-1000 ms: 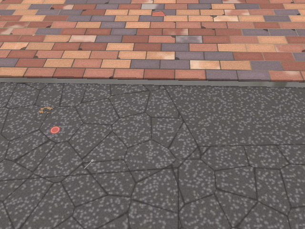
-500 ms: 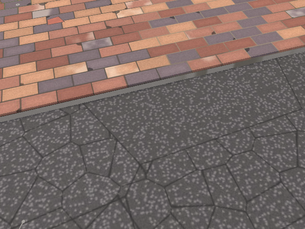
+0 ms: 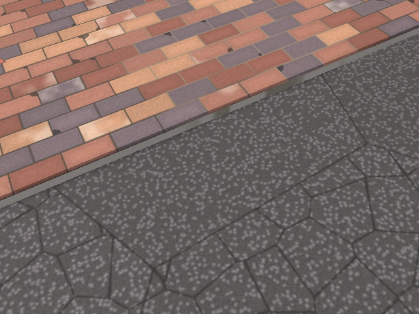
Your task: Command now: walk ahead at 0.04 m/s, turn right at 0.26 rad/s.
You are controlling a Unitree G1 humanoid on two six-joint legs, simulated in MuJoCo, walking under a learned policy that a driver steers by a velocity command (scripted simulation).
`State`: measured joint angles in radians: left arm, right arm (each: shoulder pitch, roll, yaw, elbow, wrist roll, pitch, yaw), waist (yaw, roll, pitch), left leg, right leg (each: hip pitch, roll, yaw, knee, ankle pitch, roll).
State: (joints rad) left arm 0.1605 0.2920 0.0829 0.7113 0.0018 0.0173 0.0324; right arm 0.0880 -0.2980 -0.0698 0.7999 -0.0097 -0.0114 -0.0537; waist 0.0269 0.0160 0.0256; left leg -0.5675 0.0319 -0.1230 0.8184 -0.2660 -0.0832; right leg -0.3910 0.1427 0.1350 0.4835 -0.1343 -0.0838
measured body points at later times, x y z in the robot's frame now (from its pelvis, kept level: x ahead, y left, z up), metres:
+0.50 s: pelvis +0.05 +0.05 +0.00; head +0.08 +0.06 +0.45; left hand +0.12 +0.35 -0.11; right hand +0.26 -0.20 -0.09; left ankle +0.02 +0.16 -0.69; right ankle +0.06 -0.07 -0.73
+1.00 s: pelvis +0.08 +0.13 +0.02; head +0.10 +0.17 +0.46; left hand +0.14 +0.46 -0.08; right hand +0.29 -0.09 -0.07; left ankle +0.03 +0.19 -0.73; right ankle +0.24 +0.00 -0.69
